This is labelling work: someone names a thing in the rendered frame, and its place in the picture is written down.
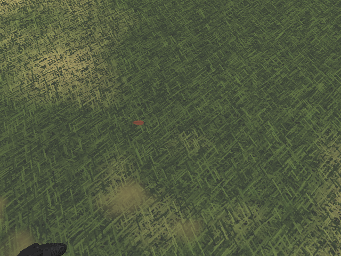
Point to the left robot hand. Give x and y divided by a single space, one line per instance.
48 249

